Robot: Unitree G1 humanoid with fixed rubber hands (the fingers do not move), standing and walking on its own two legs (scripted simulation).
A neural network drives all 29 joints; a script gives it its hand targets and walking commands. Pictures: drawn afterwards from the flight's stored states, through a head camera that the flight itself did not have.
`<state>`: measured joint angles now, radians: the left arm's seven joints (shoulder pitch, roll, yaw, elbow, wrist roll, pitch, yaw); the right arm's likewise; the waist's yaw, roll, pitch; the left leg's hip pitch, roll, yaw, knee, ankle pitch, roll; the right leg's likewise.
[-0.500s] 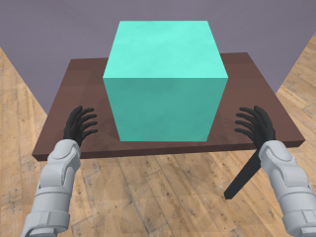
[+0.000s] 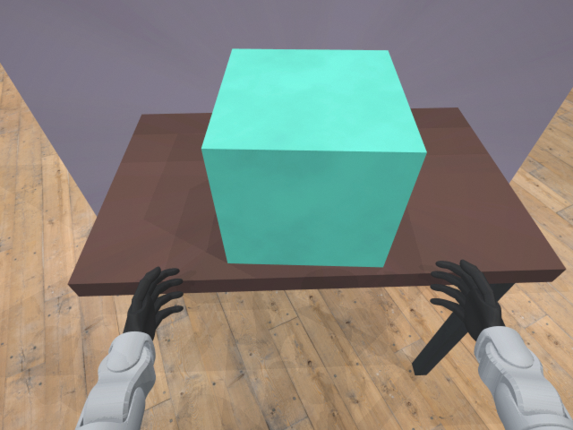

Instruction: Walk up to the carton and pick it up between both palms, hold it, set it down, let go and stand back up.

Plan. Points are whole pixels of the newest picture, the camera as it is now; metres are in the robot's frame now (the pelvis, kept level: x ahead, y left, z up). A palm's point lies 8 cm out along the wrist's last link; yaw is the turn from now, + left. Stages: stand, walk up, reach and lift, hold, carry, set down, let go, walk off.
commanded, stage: set down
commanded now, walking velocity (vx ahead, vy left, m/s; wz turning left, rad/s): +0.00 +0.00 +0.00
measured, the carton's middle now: (307, 157) +0.54 -0.01 +0.07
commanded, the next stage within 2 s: let go in 0.80 s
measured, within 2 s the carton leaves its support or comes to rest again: neither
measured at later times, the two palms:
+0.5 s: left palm (149, 377) +0.19 +0.22 -0.04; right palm (479, 385) +0.18 -0.23 -0.04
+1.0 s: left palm (141, 412) +0.16 +0.24 -0.08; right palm (466, 418) +0.15 -0.23 -0.08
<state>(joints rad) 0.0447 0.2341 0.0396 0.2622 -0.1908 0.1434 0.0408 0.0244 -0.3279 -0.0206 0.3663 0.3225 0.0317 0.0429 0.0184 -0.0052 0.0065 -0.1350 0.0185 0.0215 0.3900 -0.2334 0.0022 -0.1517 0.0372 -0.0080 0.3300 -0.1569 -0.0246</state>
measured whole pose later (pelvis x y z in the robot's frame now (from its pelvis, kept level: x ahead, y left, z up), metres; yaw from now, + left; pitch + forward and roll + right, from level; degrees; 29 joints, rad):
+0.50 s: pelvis -0.02 +0.00 +0.00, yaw +0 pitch -3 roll +0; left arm 0.10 0.23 -0.03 0.39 -0.16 0.15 0.07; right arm 0.15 -0.23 -0.05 0.44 0.15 0.03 0.04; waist 0.03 -0.01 0.06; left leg -0.13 0.01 0.03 0.41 -0.22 0.00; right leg -0.16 0.04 0.01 0.37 -0.16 -0.03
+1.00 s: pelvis +0.01 +0.00 +0.00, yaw +0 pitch -4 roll -1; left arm 0.20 0.23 -0.01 0.54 -0.06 0.08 0.04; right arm 0.23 -0.18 -0.04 0.64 0.00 -0.16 0.02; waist 0.02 0.00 0.08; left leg -0.10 0.02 0.02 0.45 -0.28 0.00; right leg -0.13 0.03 -0.01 0.42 -0.22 -0.02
